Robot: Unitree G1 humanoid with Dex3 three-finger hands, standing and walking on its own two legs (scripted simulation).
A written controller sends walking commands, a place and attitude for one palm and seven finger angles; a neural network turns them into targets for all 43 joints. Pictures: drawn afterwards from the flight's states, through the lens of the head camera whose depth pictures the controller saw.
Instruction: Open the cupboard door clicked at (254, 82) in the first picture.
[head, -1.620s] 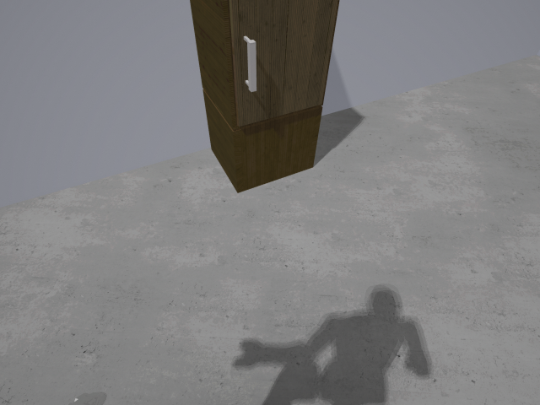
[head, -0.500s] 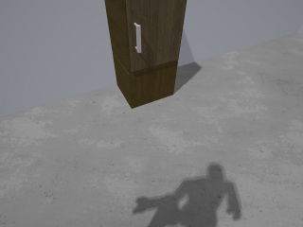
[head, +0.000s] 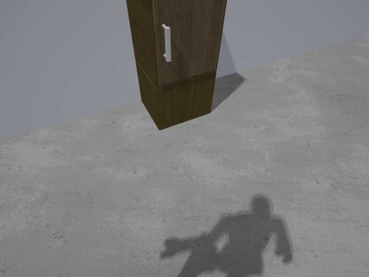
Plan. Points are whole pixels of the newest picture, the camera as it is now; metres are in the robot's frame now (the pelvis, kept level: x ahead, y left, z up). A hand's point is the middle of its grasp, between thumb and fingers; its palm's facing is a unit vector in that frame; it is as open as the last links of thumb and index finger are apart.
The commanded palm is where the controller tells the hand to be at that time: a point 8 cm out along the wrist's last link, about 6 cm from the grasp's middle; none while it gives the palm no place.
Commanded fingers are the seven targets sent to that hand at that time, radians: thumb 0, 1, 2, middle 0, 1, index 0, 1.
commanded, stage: walk to a spot facing it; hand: left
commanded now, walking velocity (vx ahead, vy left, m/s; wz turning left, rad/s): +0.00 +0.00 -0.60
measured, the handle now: (166, 43) +1.22 +0.18 -0.08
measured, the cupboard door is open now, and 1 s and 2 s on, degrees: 0 0 0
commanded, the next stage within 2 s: none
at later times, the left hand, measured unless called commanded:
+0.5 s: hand out of the picture +0.04 +0.16 -0.16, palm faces -0.16 -0.97 -0.19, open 7.4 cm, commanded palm none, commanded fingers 0.00 0.90 0.90 -0.20 -0.30 -0.20 -0.30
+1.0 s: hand (146, 188) +0.40 +0.15 -0.17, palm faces -0.48 -0.85 -0.20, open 7.4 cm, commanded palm none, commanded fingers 0.00 0.90 0.90 -0.20 -0.30 -0.20 -0.30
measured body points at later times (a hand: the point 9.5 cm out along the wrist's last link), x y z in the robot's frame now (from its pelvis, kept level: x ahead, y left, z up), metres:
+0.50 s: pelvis +0.03 -0.02 +0.00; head +0.05 -0.04 +0.45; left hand +0.05 +0.21 -0.15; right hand +0.05 -0.29 -0.15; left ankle +0.09 +0.11 -0.67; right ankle -0.01 -0.10 -0.75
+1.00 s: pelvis +0.22 +0.00 +0.00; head +0.24 +0.02 +0.45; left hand +0.42 +0.19 -0.15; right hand +0.10 -0.21 -0.13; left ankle +0.23 +0.10 -0.75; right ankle +0.17 -0.13 -0.65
